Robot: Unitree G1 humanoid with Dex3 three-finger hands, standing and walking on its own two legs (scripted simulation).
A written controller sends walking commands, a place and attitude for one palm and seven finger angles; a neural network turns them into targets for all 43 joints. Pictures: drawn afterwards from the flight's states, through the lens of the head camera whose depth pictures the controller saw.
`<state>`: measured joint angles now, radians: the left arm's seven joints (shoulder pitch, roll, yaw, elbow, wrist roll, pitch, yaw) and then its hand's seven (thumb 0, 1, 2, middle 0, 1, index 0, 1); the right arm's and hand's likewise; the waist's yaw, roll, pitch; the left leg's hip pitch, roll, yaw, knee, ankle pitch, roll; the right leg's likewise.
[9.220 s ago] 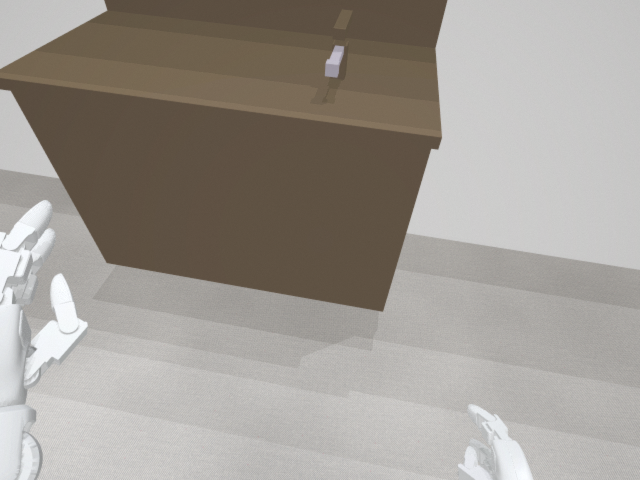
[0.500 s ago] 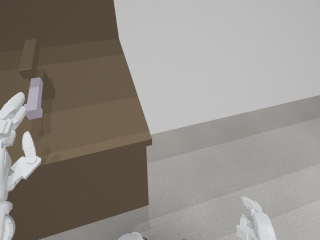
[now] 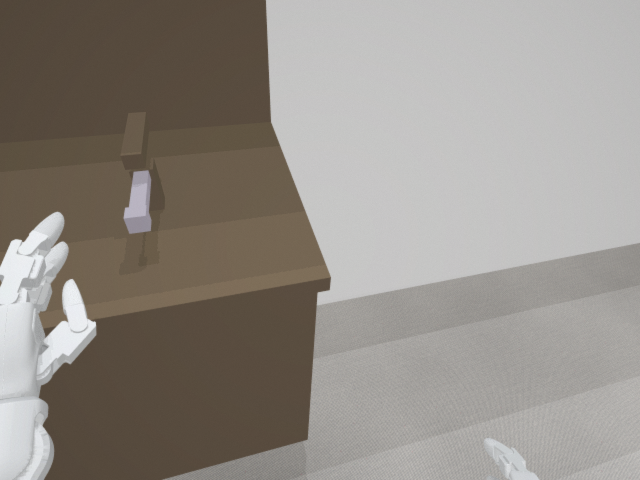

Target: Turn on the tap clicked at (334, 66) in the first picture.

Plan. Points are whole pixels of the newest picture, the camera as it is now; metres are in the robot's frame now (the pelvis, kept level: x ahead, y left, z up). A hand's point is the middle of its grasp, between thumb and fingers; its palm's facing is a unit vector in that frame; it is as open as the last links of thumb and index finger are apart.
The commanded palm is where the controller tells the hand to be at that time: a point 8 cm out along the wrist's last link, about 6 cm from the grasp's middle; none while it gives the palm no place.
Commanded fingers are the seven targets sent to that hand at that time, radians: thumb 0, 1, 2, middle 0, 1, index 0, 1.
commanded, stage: come to a stop and stand still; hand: left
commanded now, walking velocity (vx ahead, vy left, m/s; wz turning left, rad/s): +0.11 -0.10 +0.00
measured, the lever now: (138, 219) +0.40 +0.31 +0.12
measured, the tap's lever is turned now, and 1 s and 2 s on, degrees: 0 0 0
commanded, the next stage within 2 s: look again from close up in 0.66 s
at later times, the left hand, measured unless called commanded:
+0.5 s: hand (133, 290) +0.26 +0.24 +0.15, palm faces +0.42 -0.82 -0.39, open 7.4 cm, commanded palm +0.20 +0.27 +0.18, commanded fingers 0.00 0.90 0.90 -0.20 -0.30 -0.20 -0.30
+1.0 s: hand (90, 308) +0.23 +0.27 +0.14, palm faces +0.32 -0.86 -0.39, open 7.4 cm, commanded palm +0.16 +0.31 +0.18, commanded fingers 0.00 0.90 0.90 -0.20 -0.30 -0.20 -0.30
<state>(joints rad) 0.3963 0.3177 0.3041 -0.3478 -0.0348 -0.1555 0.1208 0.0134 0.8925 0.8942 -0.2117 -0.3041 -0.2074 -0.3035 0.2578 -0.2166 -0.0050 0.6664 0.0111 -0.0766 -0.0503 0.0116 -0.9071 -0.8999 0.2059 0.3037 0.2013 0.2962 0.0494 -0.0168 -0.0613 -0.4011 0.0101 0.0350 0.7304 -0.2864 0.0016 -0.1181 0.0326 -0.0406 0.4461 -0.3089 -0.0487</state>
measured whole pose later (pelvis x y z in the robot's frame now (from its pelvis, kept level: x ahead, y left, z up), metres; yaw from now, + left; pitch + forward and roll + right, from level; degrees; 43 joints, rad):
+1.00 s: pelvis -0.01 +0.04 +0.00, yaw -2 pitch -2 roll -1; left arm 0.38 0.34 0.32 -0.39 -0.04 -0.16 0.09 0.02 0.91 0.90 -0.20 -0.30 -0.20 -0.30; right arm 0.20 -0.22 -0.01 0.54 0.04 -0.11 0.02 0.01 -0.91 -0.90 0.20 0.30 0.20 0.30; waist 0.02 0.02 0.10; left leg -0.27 0.01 0.11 0.49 -0.20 0.05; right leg -0.26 -0.01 0.02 0.47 -0.18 0.03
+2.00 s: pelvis +0.02 +0.07 +0.01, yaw -2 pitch -2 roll -3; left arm 0.49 0.43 0.39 -0.55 -0.02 -0.17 0.08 0.02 0.89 0.89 -0.21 -0.30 -0.21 -0.30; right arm 0.30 -0.15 0.02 0.56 0.01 -0.08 0.01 0.01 -0.91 -0.90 0.21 0.30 0.20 0.30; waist 0.00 0.00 0.06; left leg -0.14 0.02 0.05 0.40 -0.23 0.05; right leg -0.50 -0.01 -0.09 0.77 -0.23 -0.02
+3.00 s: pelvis +0.08 +0.03 +0.00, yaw -2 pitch -1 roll -1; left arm 0.43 0.34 0.33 -0.44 -0.05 -0.14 0.15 0.02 0.89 0.89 -0.21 -0.30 -0.21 -0.30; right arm 0.23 -0.21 0.03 0.58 0.01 -0.05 -0.08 0.01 -0.91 -0.90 0.21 0.30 0.20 0.30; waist 0.03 0.02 -0.02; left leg -0.24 0.01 0.07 0.44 -0.18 0.03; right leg -0.19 0.02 -0.10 0.37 -0.17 -0.04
